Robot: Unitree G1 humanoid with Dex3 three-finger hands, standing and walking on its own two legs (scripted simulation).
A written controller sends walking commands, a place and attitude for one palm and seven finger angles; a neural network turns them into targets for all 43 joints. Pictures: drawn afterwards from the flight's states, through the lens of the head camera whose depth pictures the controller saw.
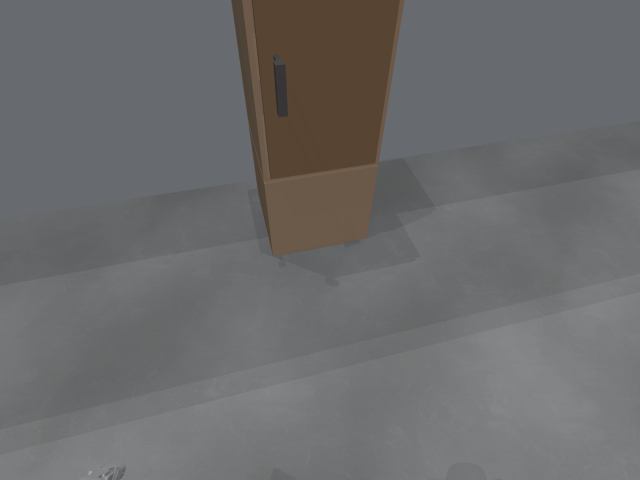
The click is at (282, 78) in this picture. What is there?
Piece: cupboard door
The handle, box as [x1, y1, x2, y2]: [273, 54, 287, 116]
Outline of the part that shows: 273,54 277,113 279,116 287,115 285,67 283,60 279,60 277,55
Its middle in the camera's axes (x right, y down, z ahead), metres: -0.11 -0.40 +1.01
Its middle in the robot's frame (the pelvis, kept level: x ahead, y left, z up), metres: +1.02 +0.16 -0.01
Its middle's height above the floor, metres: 0.75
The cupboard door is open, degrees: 0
